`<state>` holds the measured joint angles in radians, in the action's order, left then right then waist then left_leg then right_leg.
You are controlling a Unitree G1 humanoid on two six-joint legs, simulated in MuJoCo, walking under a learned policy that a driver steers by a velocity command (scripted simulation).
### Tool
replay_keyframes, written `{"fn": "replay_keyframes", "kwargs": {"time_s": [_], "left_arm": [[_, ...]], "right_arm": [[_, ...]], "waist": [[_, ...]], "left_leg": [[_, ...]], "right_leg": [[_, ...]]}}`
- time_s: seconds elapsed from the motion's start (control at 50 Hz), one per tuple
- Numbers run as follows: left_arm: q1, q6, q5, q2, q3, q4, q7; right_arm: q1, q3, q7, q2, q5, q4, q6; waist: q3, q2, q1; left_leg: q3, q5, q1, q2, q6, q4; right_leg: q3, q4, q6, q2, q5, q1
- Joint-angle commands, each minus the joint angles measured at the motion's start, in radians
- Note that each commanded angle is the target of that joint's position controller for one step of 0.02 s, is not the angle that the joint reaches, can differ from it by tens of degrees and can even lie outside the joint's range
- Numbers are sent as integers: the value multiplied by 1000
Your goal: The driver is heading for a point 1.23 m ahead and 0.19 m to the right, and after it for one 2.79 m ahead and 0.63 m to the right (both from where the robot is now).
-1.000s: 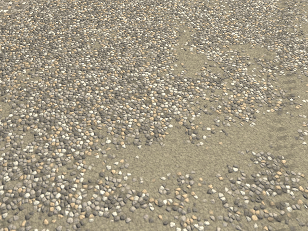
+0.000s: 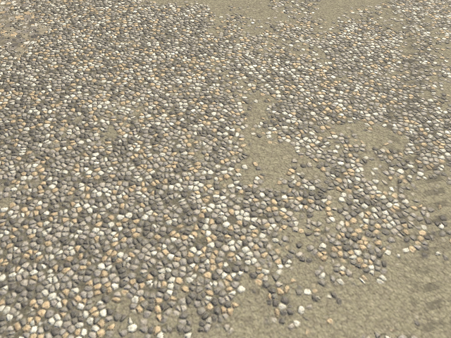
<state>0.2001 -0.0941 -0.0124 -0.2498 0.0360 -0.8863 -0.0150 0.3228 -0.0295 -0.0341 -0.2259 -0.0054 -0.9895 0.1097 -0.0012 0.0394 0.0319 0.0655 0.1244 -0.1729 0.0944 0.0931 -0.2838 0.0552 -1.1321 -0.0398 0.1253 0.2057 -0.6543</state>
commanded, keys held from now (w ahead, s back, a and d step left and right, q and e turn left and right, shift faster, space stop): w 0.90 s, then w+e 0.10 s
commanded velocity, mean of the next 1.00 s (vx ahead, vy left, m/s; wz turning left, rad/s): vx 0.50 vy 0.00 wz -0.01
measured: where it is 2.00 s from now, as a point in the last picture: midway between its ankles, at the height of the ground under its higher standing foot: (258, 191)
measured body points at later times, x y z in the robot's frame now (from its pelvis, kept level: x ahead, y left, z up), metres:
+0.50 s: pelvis +0.27 -0.08 +0.00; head +0.29 -0.10 +0.45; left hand +0.33 +0.18 -0.12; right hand +0.37 -0.35 -0.14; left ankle +0.29 +0.08 -0.66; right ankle +0.29 -0.16 -0.74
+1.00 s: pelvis +0.55 -0.01 -0.01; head +0.58 +0.00 +0.44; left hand +0.59 +0.25 -0.15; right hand +0.66 -0.27 -0.13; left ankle +0.60 +0.07 -0.74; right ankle +0.46 -0.16 -0.65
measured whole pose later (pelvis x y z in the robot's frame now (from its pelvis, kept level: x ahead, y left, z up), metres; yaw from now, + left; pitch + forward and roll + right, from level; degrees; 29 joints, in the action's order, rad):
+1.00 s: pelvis +0.55 -0.01 -0.01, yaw +0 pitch +1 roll +0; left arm 0.30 -0.09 -0.03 -0.26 0.05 -0.96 -0.01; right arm 0.18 -0.05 -0.03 -0.24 0.00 -0.91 0.11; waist -0.02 0.04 0.00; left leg 0.08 0.15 -0.33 0.03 0.06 -0.45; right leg 0.05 -1.19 -0.05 0.05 0.34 -0.43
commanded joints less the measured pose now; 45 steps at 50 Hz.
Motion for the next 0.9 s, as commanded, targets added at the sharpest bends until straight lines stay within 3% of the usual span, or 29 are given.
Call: {"fn": "replay_keyframes", "kwargs": {"time_s": [0.02,0.1,0.2,0.24,0.26,0.28,0.3,0.32,0.34,0.36,0.38,0.4,0.42,0.46,0.5,0.56,0.64,0.74,0.8,0.82,0.84,0.86,0.88,0.9], "left_arm": [[33,5,12,-43,12,42,-6],[-127,-6,3,-29,6,83,5],[-249,-15,-10,-44,3,132,35],[-224,-25,-10,-66,10,137,45],[-167,-28,-9,-85,20,125,47],[-34,-31,-7,-121,42,85,43],[172,-33,0,-196,70,35,35],[298,-23,15,-310,98,10,34],[312,-23,12,-225,75,5,38],[214,-25,7,-164,54,22,38],[115,-23,5,-127,40,46,39],[49,-21,8,-95,30,56,44],[21,-23,14,-72,22,56,48],[41,-28,17,-72,24,32,52],[80,-31,18,-101,32,8,44],[130,-21,15,-113,34,-15,27],[186,-14,6,-130,35,-40,14],[252,5,-3,-138,43,-86,6],[226,18,-6,-156,52,-88,0],[205,23,-4,-164,54,-84,0],[188,29,0,-148,47,-78,0],[190,29,13,-119,32,-56,1],[316,6,13,16,-7,-53,15],[279,-21,-6,-49,7,-67,20]], "right_arm": [[-41,-22,19,-134,2,56,17],[38,-27,33,-162,18,39,4],[111,-32,35,-170,26,5,-17],[101,-38,38,-183,27,4,-28],[81,-40,38,-190,26,8,-33],[64,-34,38,-176,22,14,-38],[53,-16,38,-136,7,37,-38],[155,20,28,-18,3,55,-15],[153,12,23,-66,21,38,12],[61,-13,20,-158,48,64,26],[-3,-16,24,-164,48,81,27],[-36,-20,30,-149,34,85,20],[-27,-25,35,-134,24,83,5],[7,-22,38,-89,20,73,-20],[-28,-27,41,-89,16,90,-30],[-148,-29,39,-82,9,131,-28],[-290,-21,27,-65,16,169,-21],[-409,-16,1,-72,26,219,-9],[-369,-26,-11,-101,26,221,1],[-297,-40,-10,-125,25,203,3],[-139,-64,-4,-164,24,152,2],[52,-87,6,-236,14,108,1],[149,-106,6,-316,6,82,-6],[134,-79,5,-229,13,86,-6]], "waist": [[-54,-73,-47],[-54,-77,12],[-80,-93,48],[-66,-108,20],[-36,-117,-18],[40,-108,-85],[187,-47,-162],[326,208,-142],[384,214,-151],[228,143,-129],[147,71,-98],[80,20,-70],[49,33,-38],[31,43,-12],[6,25,-8],[-20,16,-32],[-52,20,-75],[-98,21,-101],[-62,40,-59],[-14,54,-15],[75,42,59],[218,-38,124],[360,-298,71],[384,-265,90]], "left_leg": [[-212,-68,-101,-282,172,202],[-160,-82,-20,-265,126,184],[-181,-56,142,-328,112,110],[-194,-108,185,-351,96,55],[-183,-228,186,-343,82,-11],[-142,-388,165,-294,59,-166],[-83,-339,14,-233,22,-446],[-14,64,-413,-60,-58,-849],[-168,422,-554,-50,-47,-1010],[-181,360,-636,-115,-24,-1063],[-152,259,-611,-172,-19,-1029],[-136,189,-571,-204,-25,-963],[-139,141,-508,-233,-29,-902],[-122,96,-448,-236,-43,-859],[-118,31,-496,-239,-58,-796],[-114,-102,-568,-239,-74,-621],[-80,-237,-526,-204,-73,-396],[-80,-174,-555,-185,-45,-273],[-53,-68,-440,-151,-9,-233],[-22,-49,-317,-116,7,-224],[2,-60,-107,-83,33,-214],[-158,-81,212,-224,92,-242],[-639,107,581,-466,258,-144],[-799,176,582,-482,247,-29]], "right_leg": [[3,148,27,43,-158,-22],[-36,430,36,-4,-306,13],[-42,578,15,-32,-218,8],[-52,619,-13,-49,-139,67],[-74,640,-31,-74,-112,158],[-98,662,-56,-106,-105,331],[16,636,-115,-3,-127,628],[454,701,-273,242,-23,1026],[691,831,-305,286,66,1060],[544,839,-245,253,68,931],[395,858,-210,210,-5,783],[296,897,-192,164,-72,652],[220,933,-172,124,-116,564],[144,974,-178,92,-203,489],[97,993,-190,88,-293,491],[57,1007,-181,84,-329,532],[10,1027,-157,67,-259,558],[17,976,-150,127,-260,709],[13,888,-126,145,-428,755],[-4,804,-113,129,-595,746],[-42,625,-89,76,-704,698],[-83,331,-54,17,-509,496],[-84,-61,19,-173,91,73],[71,-206,3,-166,350,-46]]}}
